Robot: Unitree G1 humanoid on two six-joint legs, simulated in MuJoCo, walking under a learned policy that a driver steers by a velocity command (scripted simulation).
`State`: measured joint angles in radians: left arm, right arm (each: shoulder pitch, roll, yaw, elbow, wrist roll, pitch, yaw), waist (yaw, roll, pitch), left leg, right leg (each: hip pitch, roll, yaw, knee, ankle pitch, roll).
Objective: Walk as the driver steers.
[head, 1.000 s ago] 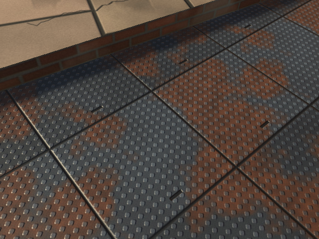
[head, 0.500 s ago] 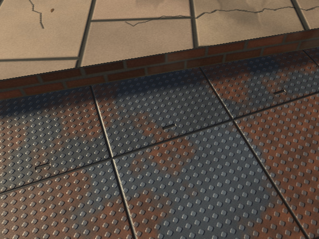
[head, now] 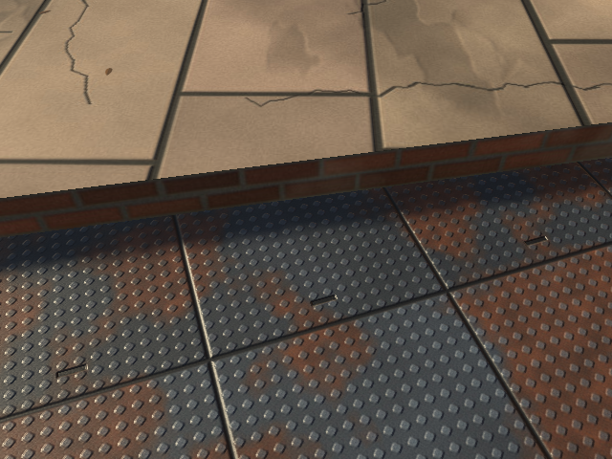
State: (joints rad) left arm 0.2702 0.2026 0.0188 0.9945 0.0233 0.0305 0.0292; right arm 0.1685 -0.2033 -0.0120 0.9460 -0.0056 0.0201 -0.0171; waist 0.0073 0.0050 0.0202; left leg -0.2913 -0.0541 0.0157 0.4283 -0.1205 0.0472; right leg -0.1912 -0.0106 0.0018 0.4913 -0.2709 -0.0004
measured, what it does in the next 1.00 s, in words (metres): walks ahead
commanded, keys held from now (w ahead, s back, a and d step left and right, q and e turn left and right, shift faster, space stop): no key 0.58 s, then w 0.42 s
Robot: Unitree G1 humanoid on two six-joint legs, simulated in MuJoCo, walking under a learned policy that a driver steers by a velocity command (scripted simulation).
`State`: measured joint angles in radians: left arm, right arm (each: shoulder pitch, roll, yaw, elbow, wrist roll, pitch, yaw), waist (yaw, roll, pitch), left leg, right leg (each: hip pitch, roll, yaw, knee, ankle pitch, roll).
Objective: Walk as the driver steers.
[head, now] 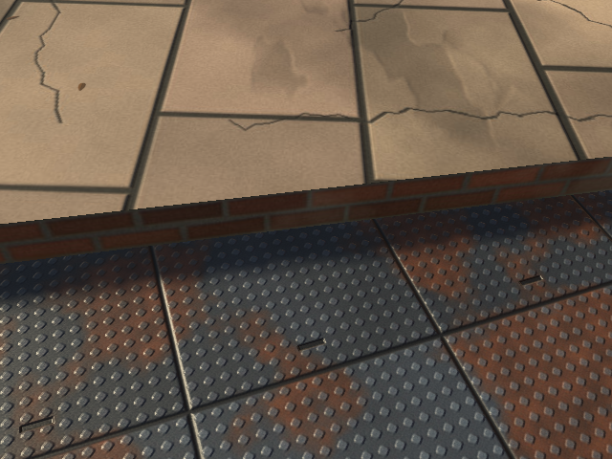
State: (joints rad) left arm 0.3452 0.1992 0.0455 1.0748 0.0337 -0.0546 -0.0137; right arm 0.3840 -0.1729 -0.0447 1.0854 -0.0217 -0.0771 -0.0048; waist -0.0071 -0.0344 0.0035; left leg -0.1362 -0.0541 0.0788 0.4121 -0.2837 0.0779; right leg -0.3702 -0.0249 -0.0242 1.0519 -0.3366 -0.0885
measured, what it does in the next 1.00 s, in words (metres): walks ahead: right foot, then left foot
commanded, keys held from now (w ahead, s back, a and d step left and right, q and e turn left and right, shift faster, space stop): w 1.00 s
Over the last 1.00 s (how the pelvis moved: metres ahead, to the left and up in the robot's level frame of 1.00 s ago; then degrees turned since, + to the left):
0.14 0.02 0.00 0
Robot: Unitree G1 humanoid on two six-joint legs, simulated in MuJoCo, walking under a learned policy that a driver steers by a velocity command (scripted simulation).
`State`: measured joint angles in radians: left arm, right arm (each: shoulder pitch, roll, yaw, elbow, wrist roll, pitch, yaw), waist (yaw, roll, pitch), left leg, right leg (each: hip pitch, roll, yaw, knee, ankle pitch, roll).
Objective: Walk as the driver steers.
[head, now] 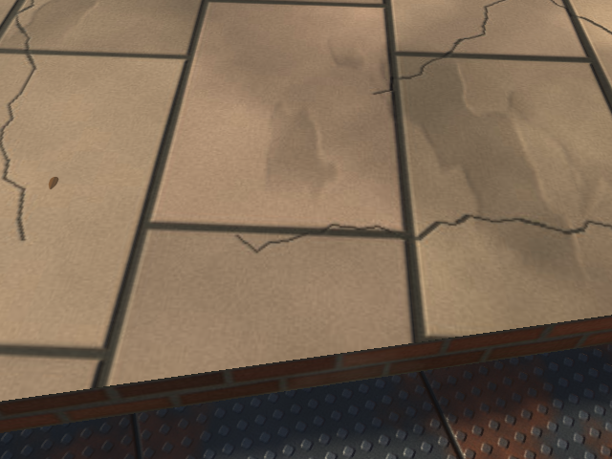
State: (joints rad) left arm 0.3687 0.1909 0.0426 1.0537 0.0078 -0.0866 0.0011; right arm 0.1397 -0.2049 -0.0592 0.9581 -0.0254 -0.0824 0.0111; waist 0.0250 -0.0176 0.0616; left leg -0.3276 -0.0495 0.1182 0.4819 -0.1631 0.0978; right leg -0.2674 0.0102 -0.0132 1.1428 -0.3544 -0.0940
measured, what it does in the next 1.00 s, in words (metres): walks ahead: right foot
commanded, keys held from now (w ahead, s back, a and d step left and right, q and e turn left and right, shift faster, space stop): w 1.00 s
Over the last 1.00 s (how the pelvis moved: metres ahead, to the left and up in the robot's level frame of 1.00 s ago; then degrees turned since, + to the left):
0.57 0.02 -0.01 0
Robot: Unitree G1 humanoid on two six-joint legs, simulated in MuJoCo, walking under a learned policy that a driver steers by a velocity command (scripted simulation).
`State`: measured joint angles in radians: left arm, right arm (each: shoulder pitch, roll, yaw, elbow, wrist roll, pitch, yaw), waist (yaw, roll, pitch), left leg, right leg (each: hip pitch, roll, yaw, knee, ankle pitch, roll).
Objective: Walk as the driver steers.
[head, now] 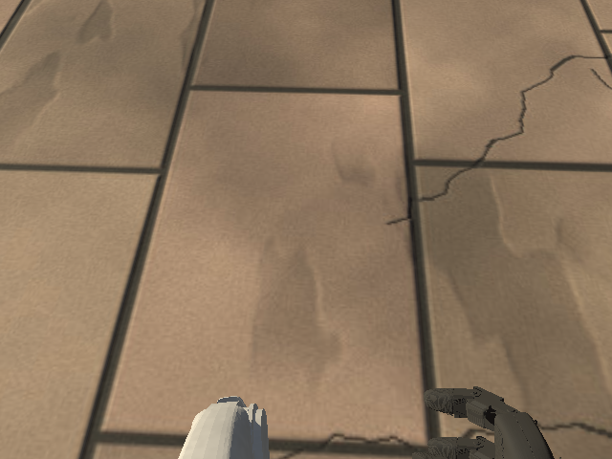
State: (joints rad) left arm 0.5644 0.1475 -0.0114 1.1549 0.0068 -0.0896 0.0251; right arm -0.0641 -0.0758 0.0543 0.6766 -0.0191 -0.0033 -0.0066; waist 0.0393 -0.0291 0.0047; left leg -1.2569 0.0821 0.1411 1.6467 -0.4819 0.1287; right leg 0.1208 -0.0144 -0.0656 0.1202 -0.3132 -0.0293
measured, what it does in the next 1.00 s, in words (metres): climbs: left foot 0.15 m higher, then right foot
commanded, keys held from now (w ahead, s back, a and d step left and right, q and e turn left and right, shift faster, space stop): w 0.36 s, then no key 0.64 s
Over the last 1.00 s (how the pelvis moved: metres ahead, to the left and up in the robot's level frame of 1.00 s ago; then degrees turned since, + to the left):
0.52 -0.01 0.01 0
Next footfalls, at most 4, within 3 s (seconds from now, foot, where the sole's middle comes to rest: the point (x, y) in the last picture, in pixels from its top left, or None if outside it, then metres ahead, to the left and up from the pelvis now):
0.06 left None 0.25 0.10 -0.63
0.62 right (336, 399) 0.52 0.00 -0.63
1.02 left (232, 417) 0.48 0.20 -0.63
2.66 left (273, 227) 0.94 0.15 -0.63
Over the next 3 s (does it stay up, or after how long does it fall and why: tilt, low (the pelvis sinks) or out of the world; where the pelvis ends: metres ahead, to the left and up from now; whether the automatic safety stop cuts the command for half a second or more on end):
stays up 0.95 0.10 0.16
